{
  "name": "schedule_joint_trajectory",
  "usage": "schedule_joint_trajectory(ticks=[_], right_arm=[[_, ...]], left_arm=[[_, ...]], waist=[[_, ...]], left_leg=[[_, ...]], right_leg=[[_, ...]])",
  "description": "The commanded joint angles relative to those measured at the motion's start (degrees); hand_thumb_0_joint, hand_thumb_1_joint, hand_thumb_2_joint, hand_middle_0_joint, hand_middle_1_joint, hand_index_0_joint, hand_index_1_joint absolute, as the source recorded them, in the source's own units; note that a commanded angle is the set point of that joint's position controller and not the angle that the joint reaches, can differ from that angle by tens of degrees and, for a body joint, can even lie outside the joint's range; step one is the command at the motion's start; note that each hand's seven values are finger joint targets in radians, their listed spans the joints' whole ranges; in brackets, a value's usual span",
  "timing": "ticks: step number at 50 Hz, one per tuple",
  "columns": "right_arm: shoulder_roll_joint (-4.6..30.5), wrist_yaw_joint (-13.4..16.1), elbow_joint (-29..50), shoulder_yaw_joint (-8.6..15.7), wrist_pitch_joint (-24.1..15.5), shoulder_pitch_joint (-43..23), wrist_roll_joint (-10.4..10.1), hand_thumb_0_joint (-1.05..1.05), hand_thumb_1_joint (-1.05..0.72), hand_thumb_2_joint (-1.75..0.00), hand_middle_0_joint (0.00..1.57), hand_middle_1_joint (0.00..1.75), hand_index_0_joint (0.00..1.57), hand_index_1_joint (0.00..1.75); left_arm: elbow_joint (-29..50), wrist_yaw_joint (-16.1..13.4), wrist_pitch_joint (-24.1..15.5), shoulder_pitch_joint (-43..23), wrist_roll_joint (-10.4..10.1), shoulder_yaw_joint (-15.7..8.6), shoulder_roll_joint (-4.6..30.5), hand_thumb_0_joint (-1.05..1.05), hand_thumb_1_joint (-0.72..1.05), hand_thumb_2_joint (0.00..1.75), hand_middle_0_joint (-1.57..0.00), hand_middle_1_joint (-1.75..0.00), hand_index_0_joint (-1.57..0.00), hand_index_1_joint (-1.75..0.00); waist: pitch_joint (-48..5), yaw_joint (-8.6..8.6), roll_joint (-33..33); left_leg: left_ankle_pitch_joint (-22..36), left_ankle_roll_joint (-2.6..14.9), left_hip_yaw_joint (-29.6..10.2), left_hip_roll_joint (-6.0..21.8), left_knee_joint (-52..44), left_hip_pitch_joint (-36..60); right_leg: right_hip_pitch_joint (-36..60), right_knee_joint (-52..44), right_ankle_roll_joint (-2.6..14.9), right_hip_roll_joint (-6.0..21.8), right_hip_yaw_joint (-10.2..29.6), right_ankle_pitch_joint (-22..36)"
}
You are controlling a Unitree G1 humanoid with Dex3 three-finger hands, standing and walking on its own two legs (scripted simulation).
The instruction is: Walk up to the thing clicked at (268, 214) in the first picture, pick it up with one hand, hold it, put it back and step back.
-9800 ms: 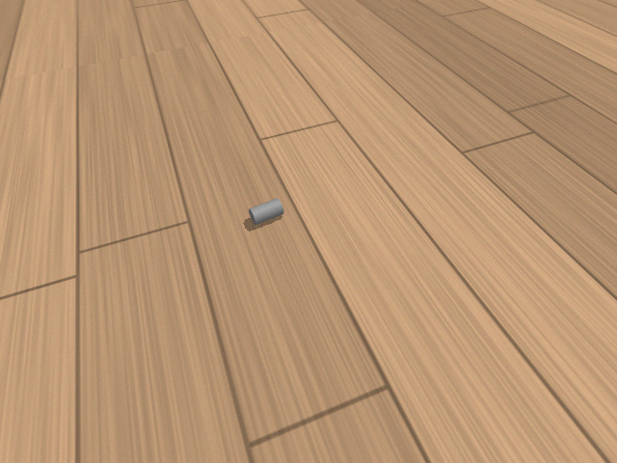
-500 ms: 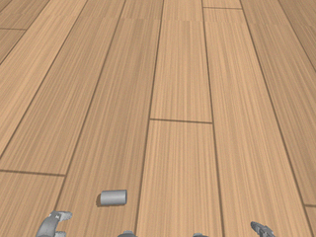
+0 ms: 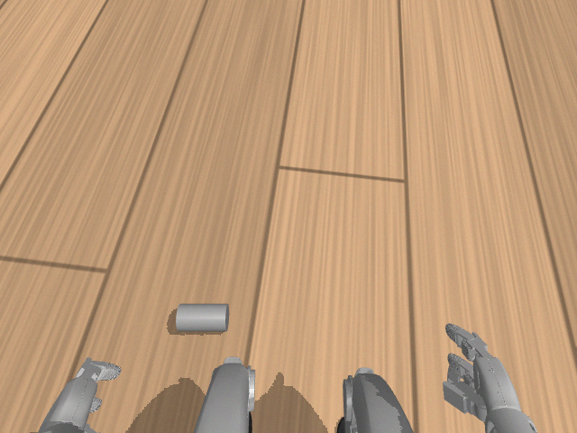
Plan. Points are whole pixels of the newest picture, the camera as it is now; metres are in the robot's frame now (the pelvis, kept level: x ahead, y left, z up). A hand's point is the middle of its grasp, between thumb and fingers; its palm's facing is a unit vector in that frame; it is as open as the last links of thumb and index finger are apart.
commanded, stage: rise first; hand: left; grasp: from above
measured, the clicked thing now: (203, 317) +0.39 +0.25 -0.60
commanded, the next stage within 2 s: none
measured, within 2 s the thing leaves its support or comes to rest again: neither
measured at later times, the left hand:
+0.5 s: hand (143, 357) +0.25 +0.31 -0.34, palm faces -0.47 -0.34 -0.82, open 13.5 cm
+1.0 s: hand (156, 339) +0.30 +0.32 -0.42, palm faces -0.46 -0.11 -0.88, open 14.0 cm
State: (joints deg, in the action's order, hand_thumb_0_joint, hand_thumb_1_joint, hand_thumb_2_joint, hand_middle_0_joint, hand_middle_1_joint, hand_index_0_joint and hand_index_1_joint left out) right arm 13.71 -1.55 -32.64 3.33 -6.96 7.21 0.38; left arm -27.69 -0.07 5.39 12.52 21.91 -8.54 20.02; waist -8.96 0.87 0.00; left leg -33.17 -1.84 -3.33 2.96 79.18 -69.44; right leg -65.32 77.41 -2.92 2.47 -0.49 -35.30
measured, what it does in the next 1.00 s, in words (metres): lowers itself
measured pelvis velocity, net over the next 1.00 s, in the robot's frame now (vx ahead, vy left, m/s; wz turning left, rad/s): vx -0.08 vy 0.00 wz -0.10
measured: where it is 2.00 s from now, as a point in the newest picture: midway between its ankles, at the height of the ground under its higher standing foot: outside the picture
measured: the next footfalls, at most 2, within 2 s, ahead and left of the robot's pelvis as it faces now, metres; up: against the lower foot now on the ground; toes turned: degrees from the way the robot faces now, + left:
none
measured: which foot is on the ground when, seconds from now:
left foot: down 0.00-1.00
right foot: down 0.00-1.00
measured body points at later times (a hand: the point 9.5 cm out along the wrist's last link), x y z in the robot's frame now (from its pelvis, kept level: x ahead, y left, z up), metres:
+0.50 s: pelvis -0.06 +0.00 -0.20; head +0.15 +0.02 +0.20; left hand +0.28 +0.33 -0.29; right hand +0.10 -0.27 -0.34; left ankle +0.03 +0.13 -0.60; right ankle +0.01 -0.15 -0.60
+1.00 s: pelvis -0.08 +0.00 -0.28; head +0.13 +0.04 +0.12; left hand +0.32 +0.32 -0.37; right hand +0.03 -0.29 -0.40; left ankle +0.03 +0.13 -0.60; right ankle +0.01 -0.15 -0.60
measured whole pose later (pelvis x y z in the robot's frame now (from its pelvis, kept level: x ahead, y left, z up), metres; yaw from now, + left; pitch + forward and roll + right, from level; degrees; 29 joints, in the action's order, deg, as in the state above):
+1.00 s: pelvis -0.08 +0.00 -0.28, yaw -6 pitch +31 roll -7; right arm 16.2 -6.6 -43.7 3.2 0.0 4.2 6.1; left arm -62.9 -16.6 -20.8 -31.6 66.1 -10.9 39.6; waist -4.9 3.6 -0.9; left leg -36.3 -3.2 -10.3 1.0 132.6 -127.3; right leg -121.2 130.0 -3.4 -1.0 -0.2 -39.9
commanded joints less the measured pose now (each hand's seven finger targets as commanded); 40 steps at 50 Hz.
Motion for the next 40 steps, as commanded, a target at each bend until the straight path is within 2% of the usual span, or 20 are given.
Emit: schedule_joint_trajectory(ticks=[1, 5, 6, 9, 11, 15, 16, 21, 25, 29, 30, 31, 32, 33, 34, 35, 36, 38, 39, 40], right_arm=[[8.97, 0.26, 6.43, 3.39, -3.2, -0.84, -0.34, 0.0, -0.92, -0.9, 0.2, 0.3, 0.2, 0.3], [9.66, -0.35, 3.78, 3.82, -3.83, -0.31, -0.18, 0.0, -0.92, -0.9, 0.2, 0.3, 0.2, 0.3], [10.61, -0.46, 4.42, 4.12, -4.05, -1.06, -0.25, 0.0, -0.92, -0.9, 0.2, 0.3, 0.2, 0.3], [11.35, -0.62, 3.21, 4.49, -3.94, -1.55, 0.17, 0.0, -0.91, -0.9, 0.2, 0.3, 0.2, 0.3], [11.68, -0.78, 2.16, 4.73, -3.65, -0.81, 0.42, 0.0, -0.9, -0.9, 0.2, 0.3, 0.2, 0.3], [12.67, -1.21, 0.01, 5.22, -2.58, -0.41, 0.97, 0.0, -0.91, -0.91, 0.2, 0.3, 0.2, 0.3], [12.55, -1.41, 0.05, 5.41, -2.24, -0.44, 1.05, 0.0, -0.92, -0.91, 0.2, 0.3, 0.2, 0.3], [12.93, -1.99, -1.57, 5.71, -0.42, 1.27, 1.51, 0.0, -0.91, -0.91, 0.2, 0.3, 0.2, 0.3], [12.76, -2.27, -3.3, 5.3, 1.39, 2.41, 1.65, 0.0, -0.89, -0.9, 0.2, 0.3, 0.2, 0.3], [13.35, -2.54, -4.13, 4.97, 2.83, 3.19, 1.94, 0.0, -0.89, -0.9, 0.2, 0.3, 0.2, 0.3], [13.42, -2.62, -4.77, 4.59, 3.24, 3.21, 2.01, 0.0, -0.89, -0.9, 0.2, 0.3, 0.2, 0.3], [13.37, -2.64, -4.7, 4.71, 3.4, 3.42, 2.12, 0.0, -0.89, -0.9, 0.2, 0.3, 0.2, 0.3], [13.41, -2.63, -5.0, 4.3, 3.66, 3.22, 2.28, 0.0, -0.89, -0.9, 0.2, 0.3, 0.2, 0.3], [13.52, -2.72, -5.26, 4.27, 3.83, 3.64, 2.52, 0.0, -0.89, -0.9, 0.2, 0.3, 0.2, 0.3], [13.33, -2.8, -5.43, 3.62, 4.06, 3.1, 2.76, 0.0, -0.89, -0.9, 0.2, 0.3, 0.2, 0.3], [13.49, -2.88, -5.54, 4.05, 4.18, 3.67, 2.97, 0.0, -0.89, -0.9, 0.2, 0.3, 0.2, 0.3], [13.95, -2.86, -6.02, 3.91, 4.34, 3.64, 3.22, 0.0, -0.89, -0.9, 0.2, 0.3, 0.2, 0.3], [13.95, -3.14, -6.28, 3.65, 4.49, 3.49, 3.8, 0.0, -0.89, -0.9, 0.2, 0.3, 0.2, 0.3], [14.24, -3.13, -6.96, 3.54, 4.74, 3.58, 3.85, 0.0, -0.89, -0.9, 0.2, 0.3, 0.2, 0.3], [14.39, -3.29, -6.77, 3.47, 4.77, 3.15, 4.1, 0.0, -0.89, -0.9, 0.2, 0.3, 0.2, 0.3]], left_arm=[[5.25, -1.64, -4.41, -7.76, 5.15, -4.17, 12.59, 0.0, -0.54, 0.95, -0.12, -0.99, -0.11, -1.0], [-0.63, -3.03, -9.76, -12.01, 10.22, -3.16, 13.51, 0.0, -0.5, 0.93, -0.14, -0.98, -0.14, -0.98], [0.72, -3.9, -11.41, -15.71, 11.8, -4.94, 16.74, 0.0, -0.5, 0.94, -0.16, -0.97, -0.15, -0.98], [-3.01, -5.7, -14.16, -17.66, 15.75, -5.62, 18.78, 0.0, -0.49, 0.94, -0.15, -0.98, -0.15, -0.98], [-3.93, -6.74, -15.05, -21.25, 17.98, -4.52, 18.98, 0.0, -0.47, 0.94, -0.15, -0.97, -0.15, -0.98], [-7.08, -8.44, -15.71, -24.88, 21.3, -8.04, 24.33, 0.0, -0.45, 0.92, -0.19, -0.94, -0.18, -0.95], [-7.11, -8.49, -15.89, -26.45, 22.1, -6.99, 23.73, 0.0, -0.46, 0.93, -0.19, -0.94, -0.18, -0.95], [-6.86, -8.24, -17.1, -34.07, 25.86, -7.99, 28.35, 0.0, -0.44, 0.92, -0.18, -0.94, -0.18, -0.95], [-11.34, -8.51, -18.63, -37.27, 28.18, -8.27, 30.29, 0.0, -0.4, 0.91, -0.2, -0.89, -0.2, -0.9], [-11.77, -9.4, -21.37, -44.07, 30.86, -7.9, 32.96, 0.0, -0.44, 0.95, -0.16, -0.91, -0.15, -0.92], [-16.77, -9.76, -21.55, -41.49, 31.29, -8.09, 32.67, 0.0, -0.46, 0.97, -0.16, -0.9, -0.14, -0.91], [-13.15, -10.18, -22.79, -46.21, 31.85, -7.34, 33.11, 0.0, -0.46, 0.97, -0.15, -0.91, -0.14, -0.92], [-18.08, -10.72, -23.15, -44.72, 32.59, -8.28, 34.59, 0.0, -0.48, 0.99, -0.15, -0.89, -0.13, -0.91], [-14.55, -11.27, -24.23, -49.23, 33.13, -7.9, 35.31, 0.0, -0.48, 0.99, -0.13, -0.91, -0.12, -0.92], [-21.37, -11.86, -24.24, -45.78, 34.31, -7.99, 35.29, 0.0, -0.49, 0.99, -0.12, -0.92, -0.11, -0.93], [-16.97, -12.43, -25.32, -50.08, 34.81, -7.49, 35.91, 0.0, -0.5, 1.0, -0.12, -0.92, -0.11, -0.93], [-21.37, -13.01, -25.49, -49.01, 35.77, -7.79, 36.11, 0.0, -0.51, 1.01, -0.1, -0.93, -0.09, -0.94], [-19.31, -14.26, -26.75, -53.16, 37.06, -6.66, 35.77, 0.0, -0.52, 1.02, -0.1, -0.92, -0.08, -0.94], [-23.48, -14.98, -26.42, -50.82, 38.26, -7.4, 36.97, 0.0, -0.51, 1.01, -0.1, -0.93, -0.09, -0.94], [-23.76, -15.58, -26.71, -51.31, 38.64, -6.78, 36.24, 0.0, -0.51, 1.01, -0.09, -0.94, -0.08, -0.94]], waist=[[-15.58, 0.96, 4.89], [-19.72, 0.68, 5.38], [-22.39, -0.01, 5.86], [-26.48, -1.17, 7.34], [-28.97, -0.27, 7.11], [-33.24, -2.49, 6.71], [-33.83, -2.06, 6.0], [-36.97, -2.31, 5.96], [-33.46, -1.98, 3.62], [-33.0, -1.43, 6.91], [-31.09, -1.07, 5.4], [-31.94, -0.67, 6.48], [-30.32, -0.48, 4.54], [-31.04, -0.1, 6.33], [-29.01, -0.28, 5.02], [-30.33, -0.4, 6.8], [-29.49, 0.35, 6.11], [-29.48, 0.5, 8.16], [-29.3, -0.23, 8.27], [-28.42, 0.2, 8.32]], left_leg=[[10.13, 2.02, 1.48, -1.69, -3.88, 7.18], [8.19, 1.8, 1.12, -1.83, 2.35, 1.29], [8.91, 1.71, 0.78, -1.63, 4.08, 0.88], [9.85, 1.51, 0.81, -1.61, 9.02, -1.84], [10.51, 1.56, 0.79, -1.54, 12.23, -3.52], [12.45, 1.69, 0.81, -1.46, 17.83, -6.96], [11.58, 1.8, 0.91, -1.54, 19.02, -8.52], [9.15, 2.35, 1.67, -1.63, 24.82, -13.8], [2.1, 2.93, 2.31, -1.9, 27.83, -20.58], [-1.66, 2.87, 2.0, -1.97, 29.7, -22.65], [-3.24, 2.95, 1.25, -1.87, 29.77, -23.5], [-3.43, 2.95, 1.69, -2.12, 30.71, -24.68], [-4.55, 3.19, 1.73, -2.3, 31.63, -26.52], [-4.22, 3.17, 1.97, -2.45, 32.41, -26.52], [-6.61, 3.21, 1.48, -2.39, 32.3, -28.14], [-5.89, 3.16, 2.14, -2.67, 33.11, -28.14], [-6.46, 3.17, 1.73, -2.6, 33.63, -28.03], [-6.26, 2.98, 1.62, -2.78, 34.17, -28.37], [-6.28, 2.91, 1.42, -2.69, 34.14, -27.8], [-5.39, 2.83, 1.41, -2.71, 34.97, -28.23]], right_leg=[[-2.76, -1.93, 3.8, -2.26, -1.7, 10.96], [-10.37, 4.89, 3.79, -2.34, -1.74, 9.39], [-12.44, 7.07, 3.88, -2.4, -1.91, 9.48], [-17.6, 12.29, 4.05, -2.58, -2.17, 9.59], [-20.0, 14.81, 3.98, -2.63, -2.55, 10.34], [-23.07, 20.02, 4.0, -2.79, -3.26, 11.06], [-24.3, 20.71, 4.03, -2.93, -3.36, 10.29], [-26.35, 24.6, 4.0, -3.33, -3.81, 8.77], [-29.76, 26.29, 3.96, -3.79, -4.03, 2.8], [-34.19, 29.4, 4.19, -4.07, -4.72, -0.51], [-35.64, 30.13, 4.18, -4.21, -5.22, -1.93], [-36.06, 30.36, 4.33, -4.3, -5.1, -2.08], [-36.56, 30.36, 4.3, -4.42, -5.03, -3.59], [-37.14, 30.76, 4.31, -4.36, -5.06, -3.49], [-38.52, 31.43, 4.4, -4.56, -5.38, -5.67], [-38.41, 31.46, 4.51, -4.57, -5.19, -5.08], [-39.97, 31.97, 4.44, -4.6, -5.51, -5.65], [-41.12, 33.44, 4.56, -4.51, -5.98, -4.74], [-41.98, 33.99, 4.7, -4.63, -6.19, -4.67], [-42.78, 34.68, 4.63, -4.51, -6.47, -3.89]])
